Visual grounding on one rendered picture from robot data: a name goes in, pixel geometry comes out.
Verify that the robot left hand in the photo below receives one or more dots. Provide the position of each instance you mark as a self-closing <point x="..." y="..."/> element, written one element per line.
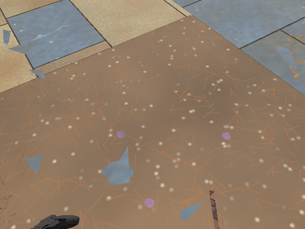
<point x="57" y="222"/>

